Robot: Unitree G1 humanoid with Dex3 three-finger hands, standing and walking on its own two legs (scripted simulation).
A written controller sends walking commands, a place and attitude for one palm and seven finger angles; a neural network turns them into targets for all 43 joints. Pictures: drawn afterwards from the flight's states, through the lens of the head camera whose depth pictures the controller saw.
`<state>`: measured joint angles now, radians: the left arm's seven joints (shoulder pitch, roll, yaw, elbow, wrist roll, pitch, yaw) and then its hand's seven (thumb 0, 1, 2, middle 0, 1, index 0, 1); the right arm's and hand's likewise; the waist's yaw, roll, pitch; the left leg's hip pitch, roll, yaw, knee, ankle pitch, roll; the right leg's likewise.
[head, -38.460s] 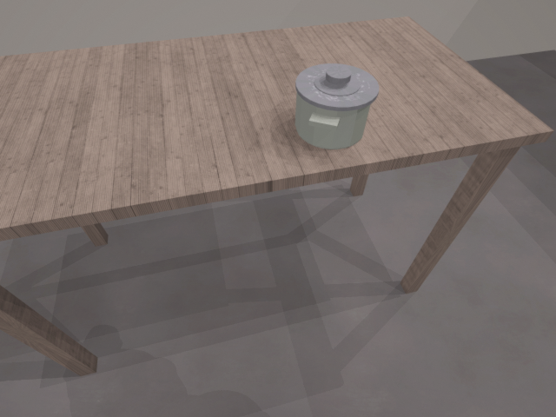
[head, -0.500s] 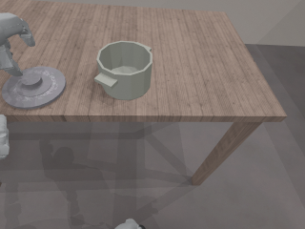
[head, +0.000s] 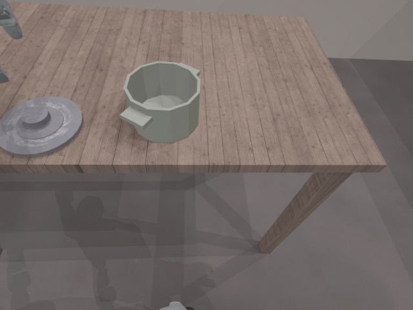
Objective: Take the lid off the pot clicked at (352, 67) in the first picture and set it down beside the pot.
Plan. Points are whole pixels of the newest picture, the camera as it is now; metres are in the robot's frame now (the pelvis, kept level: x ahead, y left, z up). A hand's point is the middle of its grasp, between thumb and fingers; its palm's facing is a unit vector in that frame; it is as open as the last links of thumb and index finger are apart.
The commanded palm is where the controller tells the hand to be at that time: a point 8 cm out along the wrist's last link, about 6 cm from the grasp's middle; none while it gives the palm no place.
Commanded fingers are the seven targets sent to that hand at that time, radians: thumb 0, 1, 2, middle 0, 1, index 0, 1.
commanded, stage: raise the empty hand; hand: left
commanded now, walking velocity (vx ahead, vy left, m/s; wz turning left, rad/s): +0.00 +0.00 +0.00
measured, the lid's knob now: (36, 116) +0.47 +0.33 +0.09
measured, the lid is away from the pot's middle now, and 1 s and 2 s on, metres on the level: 0.25 0.25 0.25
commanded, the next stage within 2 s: draw the hand back to the body in 0.06 s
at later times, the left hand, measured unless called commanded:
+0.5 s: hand out of the picture +0.45 +0.32 +0.24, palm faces -0.22 -0.07 -0.97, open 11.0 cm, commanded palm +0.42 +0.31 +0.30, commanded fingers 0.00 -0.08 0.79 -0.41 -0.74 -0.41 -0.74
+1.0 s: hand (26, 39) +0.41 +0.23 +0.29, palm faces +0.48 -0.84 -0.25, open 10.7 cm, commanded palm +0.35 +0.28 +0.29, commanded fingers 0.00 0.24 0.82 -0.34 -0.60 -0.34 -0.60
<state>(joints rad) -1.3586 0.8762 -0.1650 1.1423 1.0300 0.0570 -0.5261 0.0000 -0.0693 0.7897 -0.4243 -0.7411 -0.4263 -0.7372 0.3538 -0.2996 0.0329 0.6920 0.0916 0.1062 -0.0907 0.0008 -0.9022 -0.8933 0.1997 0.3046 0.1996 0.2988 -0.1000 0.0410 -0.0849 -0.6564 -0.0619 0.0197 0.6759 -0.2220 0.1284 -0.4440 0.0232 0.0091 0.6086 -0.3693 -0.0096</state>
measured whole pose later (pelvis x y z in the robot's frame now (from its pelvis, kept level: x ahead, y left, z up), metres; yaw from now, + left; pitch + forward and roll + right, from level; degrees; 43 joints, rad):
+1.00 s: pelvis +0.01 -0.06 +0.03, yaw -1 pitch +0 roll -1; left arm -0.58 0.60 0.38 0.43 -0.02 -0.05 0.06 0.00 0.03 0.80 -0.40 -0.69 -0.40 -0.69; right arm 0.22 -0.27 0.07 0.59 0.06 0.03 -0.07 0.00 -0.90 -0.89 0.20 0.30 0.20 0.30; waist -0.03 0.03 0.00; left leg -0.29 -0.01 0.02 0.45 -0.16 0.04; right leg -0.09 0.07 0.03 0.36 -0.28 -0.04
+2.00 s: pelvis +0.01 -0.08 +0.03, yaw -1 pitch -6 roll -1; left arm 0.13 0.40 0.43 -0.35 -0.15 -0.09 0.08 0.01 0.89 0.90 -0.21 -0.30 -0.21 -0.30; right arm 0.14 -0.23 0.03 0.68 0.02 -0.06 -0.07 0.01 -0.90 -0.89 0.20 0.30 0.20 0.30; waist 0.06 0.06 0.03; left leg -0.14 0.00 0.01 0.38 -0.14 0.02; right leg 0.06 0.07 0.03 0.30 -0.25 -0.05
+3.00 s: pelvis -0.03 -0.01 +0.02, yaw -4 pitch +2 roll -2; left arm 0.57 0.53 0.54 -0.83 -0.08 -0.19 0.11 0.01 0.89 0.90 -0.21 -0.30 -0.21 -0.30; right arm 0.21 -0.21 0.00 0.53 0.00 -0.05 -0.04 0.01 -0.90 -0.89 0.20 0.30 0.20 0.30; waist 0.00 0.00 0.03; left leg -0.40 -0.06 0.07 0.46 -0.10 0.12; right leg -0.22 0.02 0.00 0.50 -0.29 -0.01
